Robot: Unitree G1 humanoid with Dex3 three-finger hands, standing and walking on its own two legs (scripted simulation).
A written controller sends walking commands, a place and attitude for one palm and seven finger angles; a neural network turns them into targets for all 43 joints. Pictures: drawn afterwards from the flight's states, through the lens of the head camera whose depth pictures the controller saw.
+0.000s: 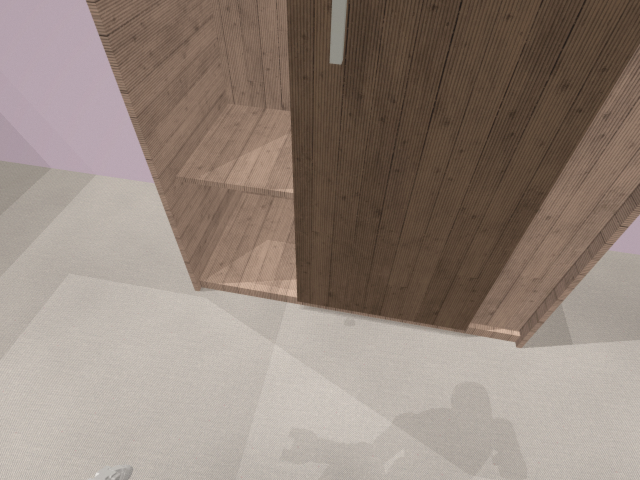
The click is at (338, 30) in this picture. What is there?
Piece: wardrobe's sliding door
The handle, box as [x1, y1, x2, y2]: [330, 0, 346, 64]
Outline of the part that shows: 332,0 330,63 340,64 343,52 346,0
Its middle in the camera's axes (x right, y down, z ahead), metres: +0.03 -0.40 +0.64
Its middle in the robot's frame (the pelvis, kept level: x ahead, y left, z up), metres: +0.78 +0.02 +0.27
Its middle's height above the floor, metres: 1.05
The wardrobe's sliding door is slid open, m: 0.38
